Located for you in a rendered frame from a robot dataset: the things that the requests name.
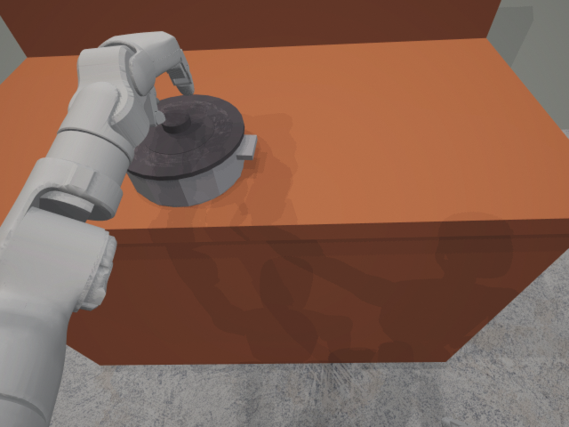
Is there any robot left forearm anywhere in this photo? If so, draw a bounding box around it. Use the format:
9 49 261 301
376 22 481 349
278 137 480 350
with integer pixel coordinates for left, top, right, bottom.
0 39 156 262

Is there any robot left upper arm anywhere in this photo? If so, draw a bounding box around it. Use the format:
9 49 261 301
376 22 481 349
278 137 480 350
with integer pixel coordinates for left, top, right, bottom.
0 206 117 427

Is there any pot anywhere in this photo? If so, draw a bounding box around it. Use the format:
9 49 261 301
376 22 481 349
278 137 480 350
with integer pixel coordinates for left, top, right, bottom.
126 134 258 207

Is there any knob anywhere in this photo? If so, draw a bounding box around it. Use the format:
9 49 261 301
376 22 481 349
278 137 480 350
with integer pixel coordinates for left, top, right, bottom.
162 109 191 134

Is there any left robot hand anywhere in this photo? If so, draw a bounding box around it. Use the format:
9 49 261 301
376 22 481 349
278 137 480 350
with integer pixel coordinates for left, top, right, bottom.
102 31 195 127

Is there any lid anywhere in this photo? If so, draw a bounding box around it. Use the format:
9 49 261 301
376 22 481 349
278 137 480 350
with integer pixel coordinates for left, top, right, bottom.
127 94 244 181

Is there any table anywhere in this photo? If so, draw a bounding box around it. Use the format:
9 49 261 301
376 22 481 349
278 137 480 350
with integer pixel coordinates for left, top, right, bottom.
0 0 569 366

